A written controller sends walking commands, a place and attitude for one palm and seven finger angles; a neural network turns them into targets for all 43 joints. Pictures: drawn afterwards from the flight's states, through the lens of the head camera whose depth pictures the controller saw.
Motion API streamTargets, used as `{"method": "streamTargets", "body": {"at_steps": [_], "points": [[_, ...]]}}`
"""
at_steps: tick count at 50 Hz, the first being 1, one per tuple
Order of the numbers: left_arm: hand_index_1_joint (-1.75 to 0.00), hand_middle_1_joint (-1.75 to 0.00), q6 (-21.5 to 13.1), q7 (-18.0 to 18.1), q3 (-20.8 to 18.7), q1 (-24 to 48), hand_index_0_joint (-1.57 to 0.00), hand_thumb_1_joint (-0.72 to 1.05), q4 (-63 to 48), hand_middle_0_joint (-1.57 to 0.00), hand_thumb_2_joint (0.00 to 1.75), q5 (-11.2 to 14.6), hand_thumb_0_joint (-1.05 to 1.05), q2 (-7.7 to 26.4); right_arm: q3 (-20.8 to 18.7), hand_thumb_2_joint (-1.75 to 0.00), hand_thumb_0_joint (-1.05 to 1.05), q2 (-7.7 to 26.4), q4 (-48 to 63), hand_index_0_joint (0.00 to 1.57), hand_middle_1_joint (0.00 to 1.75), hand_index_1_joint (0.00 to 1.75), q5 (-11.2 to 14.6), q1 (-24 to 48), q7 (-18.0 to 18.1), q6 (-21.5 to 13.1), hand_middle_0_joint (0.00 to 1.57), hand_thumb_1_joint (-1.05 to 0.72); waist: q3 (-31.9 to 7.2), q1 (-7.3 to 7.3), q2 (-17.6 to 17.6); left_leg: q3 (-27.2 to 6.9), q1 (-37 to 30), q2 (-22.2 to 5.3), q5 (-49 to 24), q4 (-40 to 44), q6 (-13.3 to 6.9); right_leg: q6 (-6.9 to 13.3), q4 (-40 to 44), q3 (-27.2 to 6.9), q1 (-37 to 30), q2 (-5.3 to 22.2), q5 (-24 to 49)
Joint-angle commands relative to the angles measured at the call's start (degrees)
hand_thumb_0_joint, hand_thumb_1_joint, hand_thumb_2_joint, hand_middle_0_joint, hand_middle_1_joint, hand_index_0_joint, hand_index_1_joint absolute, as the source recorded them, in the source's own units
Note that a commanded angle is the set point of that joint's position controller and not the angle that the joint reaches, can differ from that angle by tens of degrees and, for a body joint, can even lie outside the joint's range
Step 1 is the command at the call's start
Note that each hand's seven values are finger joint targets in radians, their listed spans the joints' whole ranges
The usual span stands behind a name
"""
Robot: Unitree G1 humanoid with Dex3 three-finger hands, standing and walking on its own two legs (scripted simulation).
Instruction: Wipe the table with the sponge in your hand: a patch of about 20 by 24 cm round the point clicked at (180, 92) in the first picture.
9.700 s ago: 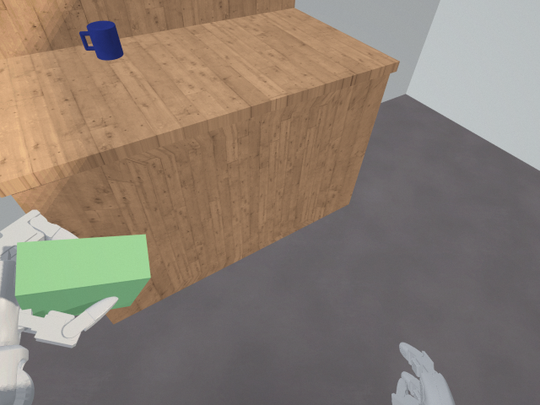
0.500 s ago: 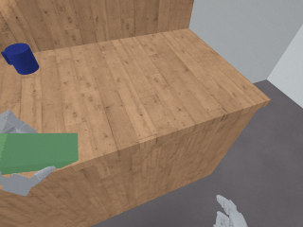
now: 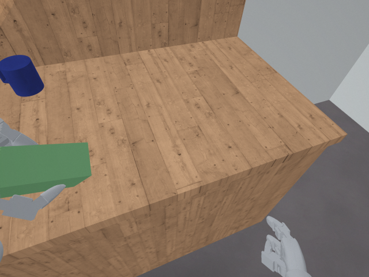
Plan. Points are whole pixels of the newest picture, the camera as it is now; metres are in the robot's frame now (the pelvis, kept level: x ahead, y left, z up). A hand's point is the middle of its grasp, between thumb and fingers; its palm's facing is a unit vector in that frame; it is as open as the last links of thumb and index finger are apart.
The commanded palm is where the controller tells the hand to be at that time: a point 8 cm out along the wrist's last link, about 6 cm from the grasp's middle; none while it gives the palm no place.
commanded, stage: come to a stop and stand still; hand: left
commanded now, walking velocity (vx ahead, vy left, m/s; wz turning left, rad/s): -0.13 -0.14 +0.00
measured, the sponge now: (53, 170) +0.23 +0.23 +0.17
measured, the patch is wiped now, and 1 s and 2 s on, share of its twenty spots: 0.00 0.00 0.00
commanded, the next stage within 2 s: look again from close up in 1.50 s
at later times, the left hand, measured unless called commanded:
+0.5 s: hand (33, 186) +0.21 +0.25 +0.17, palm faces +0.33 -0.87 -0.36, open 9.2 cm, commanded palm +0.14 +0.29 +0.19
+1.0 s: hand (7, 184) +0.21 +0.30 +0.15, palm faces +0.39 -0.84 -0.37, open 9.2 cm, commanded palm +0.15 +0.32 +0.19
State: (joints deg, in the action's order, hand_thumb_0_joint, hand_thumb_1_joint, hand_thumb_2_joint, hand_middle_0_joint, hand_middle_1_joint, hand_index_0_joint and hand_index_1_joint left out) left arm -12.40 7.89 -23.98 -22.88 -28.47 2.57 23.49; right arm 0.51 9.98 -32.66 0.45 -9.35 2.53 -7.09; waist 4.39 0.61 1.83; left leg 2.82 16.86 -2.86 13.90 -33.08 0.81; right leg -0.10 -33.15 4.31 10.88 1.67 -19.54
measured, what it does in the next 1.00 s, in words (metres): stands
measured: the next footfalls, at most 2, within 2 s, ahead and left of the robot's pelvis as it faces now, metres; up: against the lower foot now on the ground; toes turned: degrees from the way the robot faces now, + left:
none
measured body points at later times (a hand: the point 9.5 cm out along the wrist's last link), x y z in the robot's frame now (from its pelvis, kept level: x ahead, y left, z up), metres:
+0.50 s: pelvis -0.03 +0.02 +0.01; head -0.01 +0.02 +0.46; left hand +0.18 +0.29 +0.19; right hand +0.14 -0.24 -0.06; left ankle +0.04 +0.13 -0.73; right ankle -0.02 -0.11 -0.73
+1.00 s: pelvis -0.01 +0.04 +0.01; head +0.02 +0.07 +0.46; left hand +0.19 +0.34 +0.17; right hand +0.18 -0.16 -0.06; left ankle +0.04 +0.13 -0.73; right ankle -0.02 -0.11 -0.73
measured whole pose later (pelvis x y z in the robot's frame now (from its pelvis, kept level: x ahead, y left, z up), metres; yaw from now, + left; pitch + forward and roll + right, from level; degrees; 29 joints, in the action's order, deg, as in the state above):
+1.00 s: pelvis -0.01 +0.04 +0.01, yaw +0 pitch +0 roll -2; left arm -12.2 5.8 -19.6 -22.6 -24.0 0.4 19.7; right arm 2.1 9.4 -34.5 0.5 -10.5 1.0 -10.2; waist 3.5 2.7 1.0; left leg 0.9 17.2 0.3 10.7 -28.2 -2.6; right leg -2.5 -22.7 0.8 9.0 1.3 -13.3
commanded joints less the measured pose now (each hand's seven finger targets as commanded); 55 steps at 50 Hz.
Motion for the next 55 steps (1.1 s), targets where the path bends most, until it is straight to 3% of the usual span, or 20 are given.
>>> {"method": "streamTargets", "body": {"at_steps": [1, 7, 10, 11, 12, 13, 14, 15, 17, 20, 24, 25, 28, 32, 36, 40, 46, 50, 51, 55], "points": [[-1.6, -1.6, -1.7, 0.1, -1.7, 1.1, -1.2, 0.1, -12.4, -1.2, 1.3, 0.3, 0.0, 4.2, -2.1, -0.9, 0.0, 8.0, 7.9, 0.2, 0.3, 0.3, 0.1, 2.5, 0.0, -2.9, 0.2, -0.9, -12.5, -0.2, -5.1, -5.3, -6.4, -4.7, -23.9, 7.1, -1.9, 0.2, 7.7, -2.4, -4.5, -0.5, 19.1], [-1.6, -1.6, 0.4, 0.1, -2.6, 0.6, -1.2, 0.1, -16.5, -1.2, 1.3, 0.9, 0.0, 6.5, -1.7, -0.9, 0.0, 7.5, 8.7, 0.2, 0.3, 0.3, -0.1, 3.4, 0.4, -2.3, 0.2, -0.9, -15.1, 0.38, -8.6, -4.9, -8.1, -5.1, -22.0, 8.7, -1.6, -0.2, 8.6, -2.5, -4.0, -0.8, 17.5], [-1.6, -1.6, 0.9, 0.6, -5.6, 2.1, -1.2, 0.1, -17.4, -1.2, 1.3, 0.9, 0.0, 9.7, -1.2, -0.9, 0.0, 7.4, 8.0, 0.2, 0.3, 0.3, 0.0, 4.5, 0.9, -2.0, 0.2, -0.9, -14.5, 0.48, -8.0, -3.0, -6.4, -3.8, -13.7, 9.0, -0.8, -0.2, 9.6, -3.2, -3.4, -0.7, 15.8], [-1.6, -1.6, 1.1, 0.3, -2.8, 0.7, -1.2, 0.1, -15.4, -1.2, 1.3, 1.4, 0.0, 6.1, -1.1, -0.9, 0.0, 6.6, 8.3, 0.2, 0.3, 0.3, -0.1, 4.2, 1.0, -1.8, 0.2, -0.9, -13.1, 0.25, -7.4, -3.7, -5.3, -3.6, -11.0, 9.7, -1.3, 0.0, 10.9, -2.9, -3.8, -0.2, 14.7], [-1.6, -1.6, 1.2, 0.5, -3.4, 1.1, -1.2, 0.1, -15.4, -1.2, 1.3, 1.4, 0.0, 7.3, -1.3, -0.9, 0.0, 7.0, 8.6, 0.2, 0.3, 0.3, 0.0, 4.4, 1.2, -1.9, 0.2, -0.9, -11.9, 0.31, -6.8, -3.4, -4.8, -3.2, -8.2, 9.5, -1.1, 0.1, 12.2, -4.0, -3.1, 0.3, 14.4], [-1.6, -1.6, -4.9, -1.0, -35.0, 56.8, -1.2, 0.1, -22.2, -1.2, 1.3, -7.1, 0.0, 50.9, -4.5, -0.9, 0.0, 10.1, 5.1, 0.2, 0.3, 0.3, -3.8, -3.8, 1.4, -4.6, 0.2, -0.9, -1.9, 3.11, 3.7, -0.6, 3.5, -3.5, -10.4, -0.3, -1.9, -1.5, 20.1, -11.1, 6.5, 6.3, 23.1], [-1.6, -1.6, -2.0, -3.4, -11.4, 26.1, -1.2, 0.1, 9.2, -1.2, 1.3, -2.3, 0.0, 16.6, -2.1, -0.9, 0.0, 3.8, 1.9, 0.2, 0.3, 0.3, -1.5, -1.2, 1.2, -4.4, 0.2, -0.9, -10.1, 0.65, 6.9, -0.7, -3.8, 3.3, -9.6, 1.5, -1.4, 4.6, 14.4, -12.2, 4.0, 8.3, 28.5], [-1.6, -1.6, -1.1, -1.4, -9.6, 16.7, -1.2, 0.1, -0.9, -1.2, 1.3, 0.5, 0.0, 14.2, -3.8, -0.9, 0.0, 8.0, 7.5, 0.2, 0.3, 0.3, 0.2, 2.1, 0.6, -4.1, 0.2, -0.9, -12.2, 2.42, -5.3, -0.5, -9.3, 1.3, -11.1, 4.0, -0.9, 4.4, 10.9, -11.6, 2.9, 7.3, 28.1], [-1.6, -1.6, -1.9, -3.3, -1.0, 12.5, -1.2, 0.1, 0.2, -1.2, 1.3, 0.4, 0.0, 6.0, -3.8, -0.9, 0.0, 8.8, 7.7, 0.2, 0.3, 0.3, 0.2, -0.5, 0.0, -4.5, 0.2, -0.9, -13.1, 1.81, -9.7, -0.9, -10.0, -0.6, -14.6, 4.9, -1.8, 1.3, 9.7, -9.1, 1.7, 4.2, 21.9], [-1.6, -1.6, -1.0, -3.0, 4.6, 2.0, -1.2, 0.1, -5.1, -1.2, 1.3, 0.9, 0.0, 0.5, -2.7, -0.9, 0.0, 7.7, 8.7, 0.2, 0.3, 0.3, 1.3, 3.1, -1.8, -4.5, 0.2, -0.9, -11.8, 1.72, -7.1, -1.7, -9.6, -1.5, -6.9, 7.0, -2.6, -0.3, 11.6, -6.2, 2.2, 2.2, 10.1], [-1.6, -1.6, -0.9, -1.9, -2.4, 0.3, -1.2, 0.1, -9.0, -1.2, 1.3, 0.2, 0.0, 8.6, -2.9, -0.9, 0.0, 8.3, 10.1, 0.2, 0.3, 0.3, 0.5, 3.2, -0.6, -3.8, 0.2, -0.9, -4.9, 1.01, 7.9, -0.5, -5.2, 2.2, 6.3, 3.0, -1.0, 2.9, 20.8, -9.0, 10.6, 5.2, -12.1], [-1.6, -1.6, -0.9, -0.9, -6.7, -0.6, -1.2, 0.1, -9.5, -1.2, 1.3, 0.0, 0.0, 12.6, -2.7, -0.9, 0.0, 8.6, 9.4, 0.2, 0.3, 0.3, 0.6, 4.1, 0.1, -3.3, 0.2, -0.9, -4.8, 1.11, 6.3, -0.4, -8.0, 1.8, 5.1, 3.1, -0.9, 3.5, 20.4, -8.5, 13.7, 5.2, -13.6], [-1.6, -1.6, -2.3, -0.4, -7.0, 4.8, -1.2, 0.1, -12.6, -1.2, 1.3, 0.4, 0.0, 11.1, -2.5, -0.9, 0.0, 8.8, 9.7, 0.2, 0.3, 0.3, 0.1, 3.8, 1.0, -3.6, 0.2, -0.9, -4.2, 0.32, -3.7, -4.5, -4.1, 0.2, 6.3, 10.7, -2.0, 1.9, 14.7, -5.6, 8.3, 1.5, -8.4], [-1.6, -1.6, -3.9, 0.0, -6.1, 10.2, -1.2, 0.1, -15.0, -1.2, 1.3, -1.0, 0.0, 10.4, -2.6, -0.9, 0.0, 9.1, 9.8, 0.2, 0.3, 0.3, 0.6, 3.2, 1.0, -5.1, 0.2, -0.9, -5.2, 1.18, -17.6, -12.9, 6.8, -5.6, 22.5, 21.9, -5.2, 0.7, 3.1, -2.1, -4.7, -2.9, -0.9], [-1.6, -1.6, -4.7, -0.5, -3.8, 5.1, -1.2, 0.1, -14.2, -1.2, 1.3, -1.3, 0.0, 7.7, -2.7, -0.9, 0.0, 9.0, 8.3, 0.2, 0.3, 0.3, 0.4, 1.5, -0.5, -7.3, 0.2, -0.9, -11.2, 0.91, -11.9, -9.8, -2.3, -3.4, 11.0, 14.7, -4.5, 1.0, 9.6, -3.0, -4.3, -1.8, 4.7], [-1.6, -1.6, -3.7, -1.1, -1.6, -0.7, -1.2, 0.1, -9.6, -1.2, 1.3, -1.5, 0.0, 4.4, -2.8, -0.9, 0.0, 9.0, 6.8, 0.2, 0.3, 0.3, 0.5, 1.2, -1.4, -7.5, 0.2, -0.9, -8.8, 0.61, -5.4, -8.9, -2.5, -1.9, 10.5, 13.9, -2.9, 1.1, 12.7, -4.6, -1.1, -1.4, 3.6], [-1.6, -1.6, -3.2, -1.1, -1.0, 6.3, -1.2, 0.1, -6.0, -1.2, 1.3, -1.8, 0.0, 4.6, -2.2, -0.9, 0.0, 8.5, 5.7, 0.2, 0.3, 0.3, 0.1, 1.6, -0.7, -5.9, 0.2, -0.9, -6.0, 0.24, -4.2, -9.5, -1.9, -2.0, 8.2, 15.0, -2.8, 0.6, 13.5, -4.5, 0.3, -1.3, 5.1], [-1.6, -1.6, -3.5, -0.5, -4.1, 10.6, -1.2, 0.1, -12.8, -1.2, 1.3, -1.9, 0.0, 9.0, -2.1, -0.9, 0.0, 8.4, 6.7, 0.2, 0.3, 0.3, 0.3, 4.2, -0.3, -6.0, 0.2, -0.9, -10.3, 0.69, -6.4, -6.9, -6.6, -0.9, -0.2, 12.4, -2.7, 1.0, 13.0, -5.8, -1.6, -0.2, 10.5], [-1.6, -1.6, -3.9, -1.0, -0.5, 9.8, -1.2, 0.1, -13.3, -1.2, 1.3, -1.5, 0.0, 5.4, -1.9, -0.9, 0.0, 7.8, 6.9, 0.2, 0.3, 0.3, 0.1, 3.5, -0.3, -5.8, 0.2, -0.9, -10.4, 0.59, -6.9, -7.7, -6.8, -1.1, -3.2, 12.1, -3.1, 1.1, 12.7, -4.8, -2.6, -0.1, 12.8], [-1.6, -1.6, -3.7, -0.2, -3.7, 6.6, -1.2, 0.1, -17.2, -1.2, 1.3, -1.4, 0.0, 8.6, -2.3, -0.9, 0.0, 8.3, 7.3, 0.2, 0.3, 0.3, 0.4, 4.7, -0.5, -6.0, 0.2, -0.9, -14.9, 1.06, -9.5, -7.0, -11.8, -1.5, -15.4, 9.8, -2.6, 1.1, 10.6, -4.9, -3.6, 0.3, 17.7]]}}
